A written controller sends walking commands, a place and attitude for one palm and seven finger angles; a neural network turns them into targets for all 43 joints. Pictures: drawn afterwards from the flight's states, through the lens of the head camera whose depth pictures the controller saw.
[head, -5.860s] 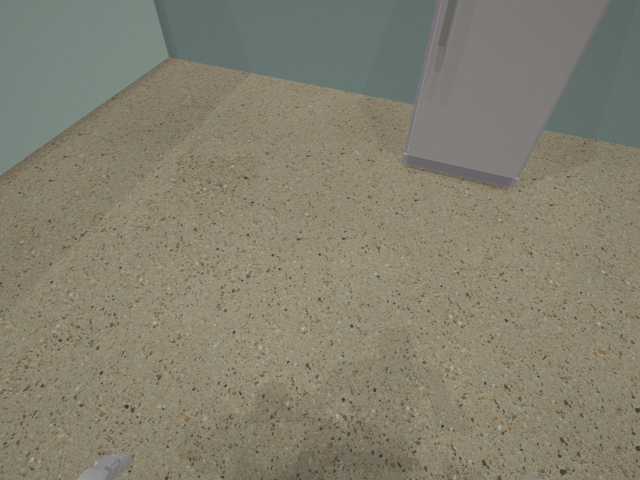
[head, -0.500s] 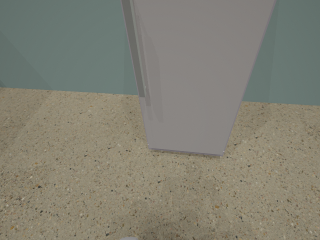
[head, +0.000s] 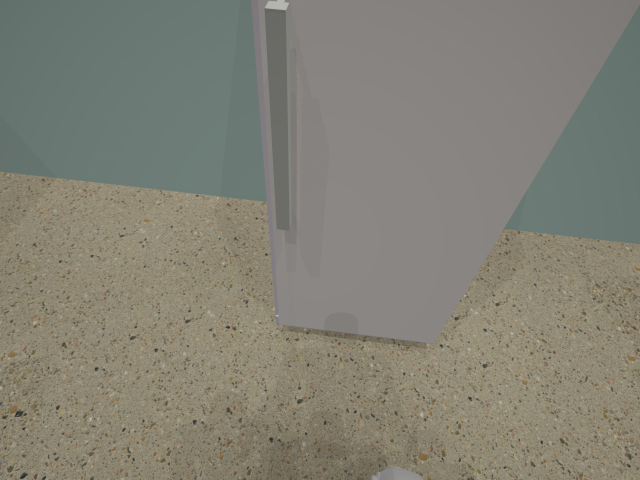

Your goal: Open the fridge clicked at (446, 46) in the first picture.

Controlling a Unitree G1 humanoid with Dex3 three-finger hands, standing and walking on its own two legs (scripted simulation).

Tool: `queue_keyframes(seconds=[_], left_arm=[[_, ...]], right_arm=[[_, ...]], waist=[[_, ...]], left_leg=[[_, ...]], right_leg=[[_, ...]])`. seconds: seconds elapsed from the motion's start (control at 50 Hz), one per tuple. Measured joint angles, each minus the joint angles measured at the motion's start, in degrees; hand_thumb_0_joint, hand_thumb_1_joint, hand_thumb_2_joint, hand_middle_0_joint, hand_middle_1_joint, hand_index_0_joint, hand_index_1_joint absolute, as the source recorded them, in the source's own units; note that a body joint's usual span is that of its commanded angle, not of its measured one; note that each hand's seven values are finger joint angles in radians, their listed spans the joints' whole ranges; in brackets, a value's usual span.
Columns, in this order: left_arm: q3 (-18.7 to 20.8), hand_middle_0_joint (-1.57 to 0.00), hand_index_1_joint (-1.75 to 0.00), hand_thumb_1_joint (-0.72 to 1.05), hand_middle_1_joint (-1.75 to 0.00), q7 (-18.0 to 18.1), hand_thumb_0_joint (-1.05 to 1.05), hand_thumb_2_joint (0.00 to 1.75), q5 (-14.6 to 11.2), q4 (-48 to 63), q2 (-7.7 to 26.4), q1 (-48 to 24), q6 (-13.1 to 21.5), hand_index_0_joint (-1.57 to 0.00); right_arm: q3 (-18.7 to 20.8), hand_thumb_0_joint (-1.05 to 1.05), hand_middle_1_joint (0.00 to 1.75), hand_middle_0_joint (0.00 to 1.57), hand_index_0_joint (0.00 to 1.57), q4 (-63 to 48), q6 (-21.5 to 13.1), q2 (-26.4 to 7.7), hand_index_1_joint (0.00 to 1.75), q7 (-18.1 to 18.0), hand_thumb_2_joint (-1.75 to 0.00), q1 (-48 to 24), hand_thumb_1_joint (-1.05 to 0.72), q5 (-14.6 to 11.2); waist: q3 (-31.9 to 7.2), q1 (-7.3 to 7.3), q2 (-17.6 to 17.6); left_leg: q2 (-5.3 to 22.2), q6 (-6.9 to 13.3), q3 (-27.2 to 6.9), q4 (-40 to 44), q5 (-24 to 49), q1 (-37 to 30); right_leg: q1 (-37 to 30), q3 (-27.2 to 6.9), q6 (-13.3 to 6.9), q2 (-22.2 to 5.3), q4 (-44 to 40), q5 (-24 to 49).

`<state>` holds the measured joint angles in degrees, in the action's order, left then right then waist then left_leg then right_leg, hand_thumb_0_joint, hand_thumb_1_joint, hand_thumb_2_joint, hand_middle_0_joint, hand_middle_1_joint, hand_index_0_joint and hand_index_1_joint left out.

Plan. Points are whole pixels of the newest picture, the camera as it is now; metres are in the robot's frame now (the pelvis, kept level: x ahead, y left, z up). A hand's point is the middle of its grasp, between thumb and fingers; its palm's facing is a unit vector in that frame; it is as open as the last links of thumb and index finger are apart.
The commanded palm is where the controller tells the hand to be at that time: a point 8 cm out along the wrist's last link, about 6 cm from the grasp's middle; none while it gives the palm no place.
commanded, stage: take the last steps up to it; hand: left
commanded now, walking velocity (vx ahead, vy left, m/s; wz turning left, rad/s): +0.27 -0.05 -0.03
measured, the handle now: (283, 134) +0.64 +0.11 +0.08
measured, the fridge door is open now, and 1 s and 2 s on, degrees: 0 0 0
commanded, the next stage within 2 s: come to a stop and stand still in 0.26 s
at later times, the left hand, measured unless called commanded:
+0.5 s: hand (233, 447) +0.20 +0.14 -0.17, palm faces +0.04 -0.97 -0.23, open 7.2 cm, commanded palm none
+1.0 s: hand out of the picture +0.15 +0.12 -0.17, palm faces +0.03 -0.96 -0.27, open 7.4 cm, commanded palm none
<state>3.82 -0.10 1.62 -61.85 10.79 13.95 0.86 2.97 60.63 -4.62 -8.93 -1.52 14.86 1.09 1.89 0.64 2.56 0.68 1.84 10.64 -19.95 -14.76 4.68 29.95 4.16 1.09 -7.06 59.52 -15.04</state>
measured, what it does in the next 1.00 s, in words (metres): walks ahead: right foot, then left foot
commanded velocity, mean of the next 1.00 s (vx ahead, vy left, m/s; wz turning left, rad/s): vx -0.02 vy -0.01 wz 0.00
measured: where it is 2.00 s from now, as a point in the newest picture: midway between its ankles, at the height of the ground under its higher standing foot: outside the picture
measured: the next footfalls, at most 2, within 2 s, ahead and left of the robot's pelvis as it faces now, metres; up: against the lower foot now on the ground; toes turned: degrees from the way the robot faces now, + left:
right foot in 0.20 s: +0.22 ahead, -0.15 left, +0.00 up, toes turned -9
left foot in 0.56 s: +0.26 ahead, +0.08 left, +0.00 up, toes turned +6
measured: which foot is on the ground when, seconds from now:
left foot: down 0.00-0.22, up 0.24-0.54, down 0.56-0.92, up 0.94-1.00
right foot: up 0.00-0.18, down 0.20-0.62, up 0.64-0.88, down 0.90-1.00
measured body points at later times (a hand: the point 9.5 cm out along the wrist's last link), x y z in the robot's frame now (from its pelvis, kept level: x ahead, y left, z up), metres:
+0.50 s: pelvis +0.15 -0.05 -0.01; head +0.18 -0.06 +0.44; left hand +0.19 +0.19 -0.16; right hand +0.18 -0.28 -0.17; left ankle +0.20 +0.09 -0.72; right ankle +0.19 -0.14 -0.74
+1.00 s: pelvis +0.12 -0.07 -0.01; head +0.13 -0.09 +0.44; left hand +0.14 +0.18 -0.15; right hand +0.20 -0.29 -0.17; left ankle +0.19 +0.07 -0.73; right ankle +0.11 -0.17 -0.74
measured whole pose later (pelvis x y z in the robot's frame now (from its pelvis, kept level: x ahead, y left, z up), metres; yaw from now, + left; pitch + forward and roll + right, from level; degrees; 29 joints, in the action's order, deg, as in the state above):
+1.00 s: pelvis +0.12 -0.07 -0.01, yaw -1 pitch -2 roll +1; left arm 1.7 2.0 1.5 -59.4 9.0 14.6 -1.3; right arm 3.9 58.3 3.5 -10.2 -0.4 7.8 0.6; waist 3.0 0.5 -2.8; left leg 3.0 -1.0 3.0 -39.0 -20.7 22.7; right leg 12.2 4.3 -1.5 -1.5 32.2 -18.1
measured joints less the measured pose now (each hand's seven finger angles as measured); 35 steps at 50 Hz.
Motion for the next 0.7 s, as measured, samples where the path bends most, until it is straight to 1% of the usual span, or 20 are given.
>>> queue_keyframes(seconds=[0.04,0.1,0.14,0.18,0.2,0.22,0.24,0.26,0.3,0.32,0.34,0.38,0.44,0.52,0.56,0.58,0.6,0.62,0.66,0.7], left_arm=[[0.10,-0.19,-0.29,0.91,-0.29,-0.18,0.00,0.90,-0.06,1.57,0.52,-2.78,-0.10,-0.19],[-0.01,-0.19,-0.29,0.91,-0.29,-0.45,0.00,0.90,-0.22,3.32,0.85,-6.28,-0.14,-0.19],[-0.19,-0.19,-0.29,0.91,-0.29,-0.58,0.00,0.90,-0.32,4.11,0.84,-7.98,-0.02,-0.19],[-0.42,-0.19,-0.29,0.91,-0.29,-0.74,0.00,0.90,-0.33,4.76,0.77,-9.05,0.49,-0.19],[-0.60,-0.19,-0.29,0.91,-0.29,-0.83,0.00,0.90,-0.26,5.10,0.87,-9.25,1.13,-0.19],[-0.63,-0.19,-0.29,0.91,-0.30,-0.74,0.00,0.90,-0.11,5.23,0.82,-9.50,2.01,-0.19],[-0.69,-0.19,-0.29,0.91,-0.30,-0.57,0.00,0.90,-0.22,5.23,0.50,-9.69,2.70,-0.19],[-0.91,-0.19,-0.29,0.91,-0.30,-0.39,0.00,0.90,-0.46,5.22,0.06,-9.64,2.99,-0.19],[-1.36,-0.19,-0.29,0.91,-0.30,-0.07,0.00,0.90,-0.77,4.81,-0.94,-8.75,2.94,-0.19],[-1.54,-0.19,-0.29,0.91,-0.30,0.11,0.00,0.90,-0.88,4.47,-1.43,-8.00,2.72,-0.20],[-1.70,-0.19,-0.29,0.91,-0.30,0.31,0.00,0.90,-0.92,4.01,-1.90,-7.13,2.47,-0.20],[-1.23,-0.20,-0.30,0.92,-0.30,1.16,-0.01,0.90,-1.17,3.03,-2.50,-5.38,2.29,-0.20],[-1.28,-0.20,-0.30,0.95,-0.30,1.69,-0.02,0.90,-0.88,1.65,-1.65,-3.35,1.90,-0.20],[-1.84,-0.20,-0.30,0.94,-0.30,1.86,-0.01,0.90,-0.64,0.06,-1.71,-1.44,0.71,-0.20],[-1.95,-0.20,-0.30,0.93,-0.30,1.97,-0.01,0.90,-0.84,-0.38,-1.96,-0.52,-0.08,-0.20],[-1.92,-0.20,-0.30,0.93,-0.30,2.01,-0.01,0.90,-0.95,-0.56,-1.93,-0.25,-0.59,-0.20],[-1.82,-0.20,-0.30,0.93,-0.30,2.09,0.00,0.90,-1.07,-0.69,-1.63,-0.29,-1.18,-0.20],[-1.71,-0.20,-0.30,0.92,-0.30,2.22,0.00,0.90,-1.16,-0.54,-1.35,-0.20,-1.66,-0.20],[-1.60,-0.20,-0.29,0.92,-0.30,2.36,0.00,0.90,-1.25,-0.14,-0.91,-0.15,-2.38,-0.20],[-1.53,-0.20,-0.29,0.92,-0.30,2.33,0.00,0.90,-1.20,0.19,-0.75,-0.55,-3.01,-0.20]], right_arm=[[-0.15,-0.03,0.30,0.20,0.20,1.20,0.40,0.09,0.30,0.13,-0.90,2.15,-0.94,0.17],[-0.25,-0.02,0.30,0.20,0.20,2.64,1.04,0.37,0.30,0.37,-0.90,4.92,-0.93,0.55],[-0.24,-0.01,0.30,0.20,0.20,3.44,1.49,0.45,0.30,0.54,-0.90,6.44,-0.92,0.75],[-0.26,-0.01,0.30,0.20,0.20,4.19,1.96,0.51,0.30,0.69,-0.90,7.98,-0.92,0.74],[-0.32,-0.01,0.30,0.20,0.20,4.58,2.14,0.64,0.30,0.82,-0.90,8.97,-0.91,0.58],[-0.35,0.00,0.30,0.20,0.20,5.11,2.43,0.76,0.30,1.02,-0.90,9.47,-0.91,0.32],[-0.43,0.00,0.30,0.20,0.20,5.50,3.00,0.69,0.30,1.14,-0.90,9.23,-0.91,0.03],[-0.44,0.00,0.30,0.20,0.20,5.53,3.58,0.56,0.30,1.14,-0.90,8.81,-0.91,-0.20],[-0.20,0.00,0.30,0.20,0.20,5.42,4.18,0.25,0.30,1.11,-0.90,7.59,-0.91,-0.39],[-0.09,0.00,0.30,0.20,0.20,5.11,4.41,0.05,0.30,1.14,-0.90,6.77,-0.91,-0.32],[0.01,0.00,0.30,0.20,0.20,4.63,4.56,-0.14,0.30,1.17,-0.90,5.87,-0.91,-0.18],[0.14,0.00,0.30,0.20,0.20,3.36,4.54,-0.40,0.30,1.18,-0.90,4.09,-0.91,0.04],[-0.18,0.00,0.30,0.20,0.20,1.75,4.38,-0.43,0.30,0.92,-0.90,1.41,-0.91,-0.03],[-0.49,0.01,0.30,0.20,0.20,0.83,4.52,-0.95,0.30,0.08,-0.90,-1.84,-0.93,-0.35],[-0.45,0.01,0.30,0.20,0.20,0.53,4.62,-1.50,0.30,0.12,-0.90,-2.74,-0.94,-0.59],[-0.37,0.01,0.30,0.20,0.20,0.46,4.57,-1.47,0.30,0.09,-0.90,-3.13,-0.94,-0.59],[-0.41,0.01,0.30,0.20,0.20,0.43,4.63,-1.03,0.30,0.03,-0.90,-3.67,-0.93,-0.52],[-0.60,0.01,0.30,0.20,0.20,0.16,4.78,-0.58,0.30,0.06,-0.90,-4.11,-0.93,-0.42],[-0.87,0.00,0.30,0.20,0.20,-0.53,4.96,0.18,0.30,-0.13,-0.90,-5.26,-0.93,-0.26],[-1.01,0.00,0.30,0.20,0.20,-1.39,5.02,0.57,0.30,-0.46,-0.90,-6.66,-0.93,-0.14]], waist=[[-0.02,-0.48,-0.15],[0.65,-1.73,-0.81],[1.32,-2.76,-1.57],[1.96,-3.66,-2.51],[2.09,-3.83,-2.71],[2.38,-3.72,-2.96],[3.04,-3.77,-3.52],[3.71,-3.92,-4.04],[4.15,-3.61,-4.64],[4.07,-3.36,-4.81],[3.88,-3.19,-4.93],[3.29,-3.00,-5.11],[2.34,-2.19,-4.86],[1.97,-0.48,-4.79],[1.82,0.09,-4.90],[1.78,0.21,-4.57],[2.03,0.49,-3.41],[2.19,0.97,-2.27],[2.52,1.63,-0.77],[3.04,1.60,-0.55]], left_leg=[[0.02,-0.46,-0.14,1.20,-0.55,-1.84],[0.43,-1.44,-0.16,1.51,-2.27,-4.20],[1.06,-2.34,0.02,0.54,-4.18,-5.41],[2.18,-3.48,0.01,-2.32,-7.12,-5.98],[2.81,-3.94,-0.17,-5.37,-9.25,-5.58],[3.73,-3.78,-0.44,-11.01,-11.37,-3.75],[4.28,-3.26,-2.23,-19.44,-13.58,-0.63],[4.18,-2.67,-4.47,-28.08,-15.10,2.86],[3.86,-1.99,-6.64,-40.64,-13.99,9.42],[3.99,-1.91,-6.92,-43.99,-12.25,12.31],[4.28,-1.97,-6.99,-45.44,-10.43,14.85],[5.00,-2.53,-7.01,-43.87,-7.76,18.58],[5.45,-3.73,-6.67,-35.14,-5.51,20.59],[4.46,-4.71,-6.88,-21.05,-2.42,17.74],[3.99,-4.77,-6.69,-13.91,2.88,14.58],[3.66,-3.15,-6.50,-12.25,3.24,13.41],[2.93,-1.90,-6.10,-12.31,2.79,13.00],[2.35,-1.17,-5.55,-12.31,2.41,12.64],[1.71,-0.52,-4.57,-11.47,2.49,12.12],[1.59,-0.26,-4.29,-10.11,3.57,12.10]], right_leg=[[0.72,0.18,0.23,-0.23,-4.24,1.45],[-0.09,0.77,-0.04,-0.05,-12.74,2.12],[-1.54,1.40,-0.60,0.60,-18.20,1.89],[-4.24,2.27,-1.41,1.83,-23.64,2.81],[-6.25,2.71,-1.87,2.42,-26.51,4.35],[-6.69,3.06,-2.99,2.79,-26.54,7.27],[-6.53,3.53,-3.75,3.16,-24.36,6.41],[-7.14,4.08,-4.15,3.44,-23.21,4.63],[-9.36,4.73,-4.38,4.00,-24.16,2.50],[-10.54,4.88,-4.24,4.31,-25.54,2.47],[-11.67,5.02,-3.98,4.61,-27.18,2.96],[-13.75,5.43,-4.09,5.19,-30.41,3.82],[-15.73,5.58,-4.14,5.72,-33.57,4.45],[-16.85,5.07,-3.40,6.08,-33.27,3.32],[-16.77,5.02,-2.70,6.15,-30.85,1.51],[-16.49,5.01,-2.29,5.88,-29.17,0.34],[-16.39,4.69,-1.87,5.06,-27.94,-0.56],[-16.27,4.05,-1.45,4.44,-27.26,-0.82],[-15.02,2.39,-0.71,4.00,-23.32,-5.86],[-12.94,0.52,-0.38,4.47,-16.59,-11.42]])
